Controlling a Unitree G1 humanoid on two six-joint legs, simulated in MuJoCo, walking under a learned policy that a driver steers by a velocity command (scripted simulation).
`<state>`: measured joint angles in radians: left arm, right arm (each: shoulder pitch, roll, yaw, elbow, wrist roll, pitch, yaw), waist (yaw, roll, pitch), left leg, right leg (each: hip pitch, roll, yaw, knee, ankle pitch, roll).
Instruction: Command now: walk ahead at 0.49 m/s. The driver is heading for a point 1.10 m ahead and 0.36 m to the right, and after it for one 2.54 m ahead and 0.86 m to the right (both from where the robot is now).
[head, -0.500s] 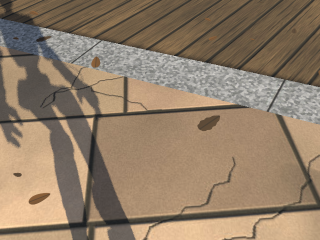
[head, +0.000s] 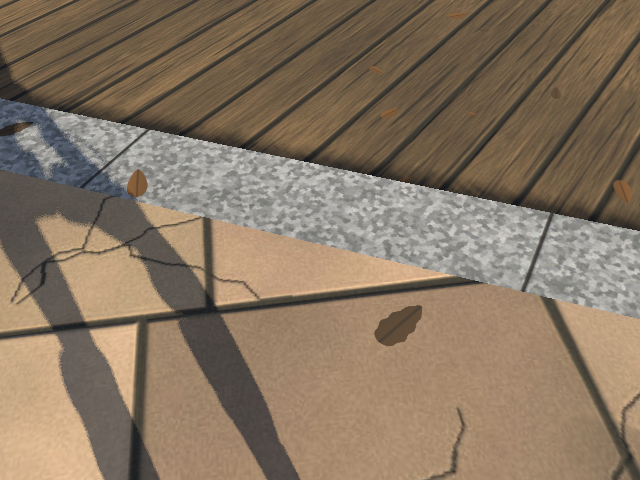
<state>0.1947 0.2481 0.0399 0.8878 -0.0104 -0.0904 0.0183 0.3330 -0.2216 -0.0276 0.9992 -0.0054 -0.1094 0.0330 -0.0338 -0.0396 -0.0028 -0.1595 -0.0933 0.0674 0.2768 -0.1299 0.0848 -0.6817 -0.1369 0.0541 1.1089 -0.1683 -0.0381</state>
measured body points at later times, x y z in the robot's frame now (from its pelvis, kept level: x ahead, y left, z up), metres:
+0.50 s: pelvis +0.28 -0.08 +0.00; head +0.29 -0.10 +0.45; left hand +0.33 +0.18 -0.13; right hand +0.37 -0.35 -0.13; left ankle +0.28 +0.08 -0.66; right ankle +0.30 -0.16 -0.74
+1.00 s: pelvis +0.54 -0.02 -0.01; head +0.57 -0.01 +0.44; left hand +0.60 +0.25 -0.15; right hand +0.64 -0.29 -0.12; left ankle +0.61 +0.08 -0.75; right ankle +0.45 -0.16 -0.65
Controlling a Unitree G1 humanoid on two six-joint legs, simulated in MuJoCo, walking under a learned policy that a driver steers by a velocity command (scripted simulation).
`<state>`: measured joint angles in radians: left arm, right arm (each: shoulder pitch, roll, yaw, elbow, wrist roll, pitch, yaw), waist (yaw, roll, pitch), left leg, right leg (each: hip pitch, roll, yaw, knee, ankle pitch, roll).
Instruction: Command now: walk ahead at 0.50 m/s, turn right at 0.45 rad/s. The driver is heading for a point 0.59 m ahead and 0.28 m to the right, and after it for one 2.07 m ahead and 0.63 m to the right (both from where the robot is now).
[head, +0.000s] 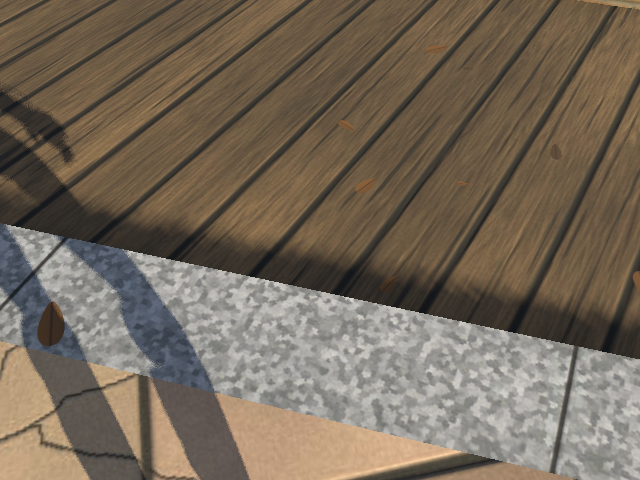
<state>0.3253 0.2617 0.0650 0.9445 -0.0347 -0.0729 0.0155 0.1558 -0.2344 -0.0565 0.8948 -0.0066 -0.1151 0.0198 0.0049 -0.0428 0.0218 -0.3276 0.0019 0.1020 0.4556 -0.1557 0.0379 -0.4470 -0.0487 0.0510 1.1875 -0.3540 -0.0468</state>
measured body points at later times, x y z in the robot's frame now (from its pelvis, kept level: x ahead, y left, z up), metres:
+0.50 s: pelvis +0.25 -0.08 -0.02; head +0.29 -0.10 +0.43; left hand +0.47 +0.13 -0.12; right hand +0.23 -0.37 -0.15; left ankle +0.13 +0.10 -0.63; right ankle +0.30 -0.17 -0.74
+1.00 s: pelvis +0.52 -0.14 -0.01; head +0.54 -0.15 +0.44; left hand +0.71 +0.07 -0.13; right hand +0.55 -0.46 -0.09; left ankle +0.64 -0.09 -0.74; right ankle +0.33 -0.17 -0.66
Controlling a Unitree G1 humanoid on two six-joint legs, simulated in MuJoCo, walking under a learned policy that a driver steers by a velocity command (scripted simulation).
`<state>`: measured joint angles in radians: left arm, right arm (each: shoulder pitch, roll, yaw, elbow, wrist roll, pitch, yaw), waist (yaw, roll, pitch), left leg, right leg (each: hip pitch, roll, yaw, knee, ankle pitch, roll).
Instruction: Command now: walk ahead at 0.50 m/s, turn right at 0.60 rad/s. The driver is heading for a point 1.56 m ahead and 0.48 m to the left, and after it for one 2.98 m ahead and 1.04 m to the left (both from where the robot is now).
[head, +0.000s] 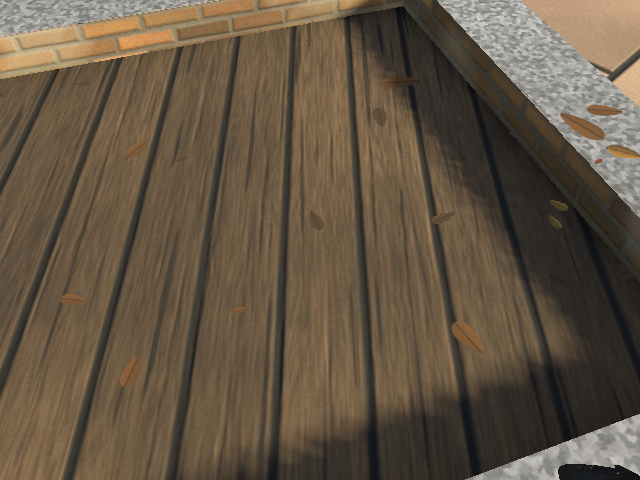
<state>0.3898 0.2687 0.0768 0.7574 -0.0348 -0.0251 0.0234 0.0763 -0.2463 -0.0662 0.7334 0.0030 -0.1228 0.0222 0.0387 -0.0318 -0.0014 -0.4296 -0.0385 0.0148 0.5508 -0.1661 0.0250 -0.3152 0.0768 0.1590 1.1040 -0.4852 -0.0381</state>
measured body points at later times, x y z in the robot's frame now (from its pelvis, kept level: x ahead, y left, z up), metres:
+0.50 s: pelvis +0.24 -0.06 +0.00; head +0.27 -0.07 +0.45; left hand +0.47 +0.16 -0.07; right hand +0.21 -0.34 -0.14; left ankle +0.11 +0.10 -0.65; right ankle +0.30 -0.18 -0.72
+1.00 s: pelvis +0.48 +0.01 -0.08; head +0.50 +0.03 +0.37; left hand +0.40 +0.28 -0.20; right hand +0.74 -0.17 -0.17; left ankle +0.61 +0.19 -0.78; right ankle +0.30 -0.18 -0.72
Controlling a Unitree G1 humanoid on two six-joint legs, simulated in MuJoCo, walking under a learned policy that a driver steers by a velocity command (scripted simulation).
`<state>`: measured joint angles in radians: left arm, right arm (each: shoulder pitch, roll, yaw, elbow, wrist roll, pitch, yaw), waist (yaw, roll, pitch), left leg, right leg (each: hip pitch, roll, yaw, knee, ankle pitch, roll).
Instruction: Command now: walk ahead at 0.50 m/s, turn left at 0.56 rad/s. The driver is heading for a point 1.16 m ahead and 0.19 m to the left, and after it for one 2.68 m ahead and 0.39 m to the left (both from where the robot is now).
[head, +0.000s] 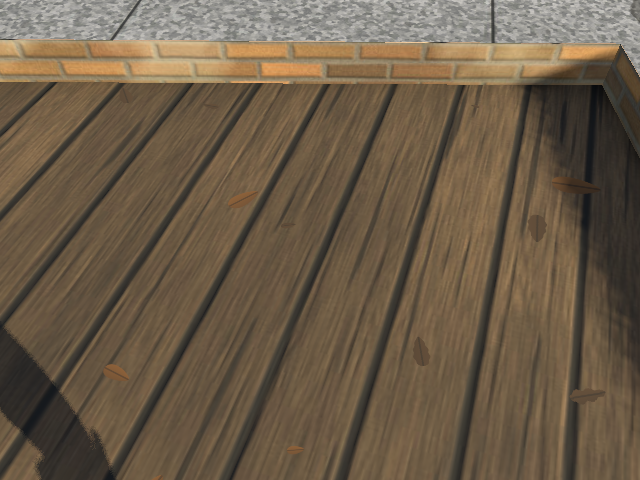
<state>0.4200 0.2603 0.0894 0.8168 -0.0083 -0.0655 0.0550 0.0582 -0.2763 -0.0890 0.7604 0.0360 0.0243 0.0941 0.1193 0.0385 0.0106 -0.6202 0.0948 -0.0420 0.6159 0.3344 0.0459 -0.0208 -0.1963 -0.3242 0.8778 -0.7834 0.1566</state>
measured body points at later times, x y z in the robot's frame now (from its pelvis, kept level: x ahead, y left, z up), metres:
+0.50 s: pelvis +0.32 +0.04 -0.10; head +0.33 +0.03 +0.35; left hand +0.45 +0.34 -0.16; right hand +0.47 -0.21 -0.23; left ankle +0.16 +0.13 -0.79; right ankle +0.45 -0.04 -0.82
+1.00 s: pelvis +0.54 +0.17 -0.09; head +0.57 +0.20 +0.36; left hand +0.44 +0.44 -0.23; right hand +0.83 +0.03 -0.18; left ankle +0.57 +0.29 -0.82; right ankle +0.46 -0.02 -0.76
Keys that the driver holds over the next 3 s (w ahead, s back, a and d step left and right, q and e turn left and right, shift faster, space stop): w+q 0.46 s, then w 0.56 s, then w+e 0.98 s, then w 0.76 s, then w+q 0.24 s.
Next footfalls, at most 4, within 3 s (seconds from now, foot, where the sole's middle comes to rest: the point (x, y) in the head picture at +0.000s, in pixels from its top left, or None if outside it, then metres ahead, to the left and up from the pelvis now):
0.06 left None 0.19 0.14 -0.86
0.46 right None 0.49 -0.03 -0.86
0.94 left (227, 421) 0.61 0.31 -0.86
1.48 right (296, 292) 0.98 0.20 -0.86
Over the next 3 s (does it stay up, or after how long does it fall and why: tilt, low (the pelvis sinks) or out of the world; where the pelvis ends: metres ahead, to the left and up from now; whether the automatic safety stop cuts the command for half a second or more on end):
stays up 1.61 0.22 -0.09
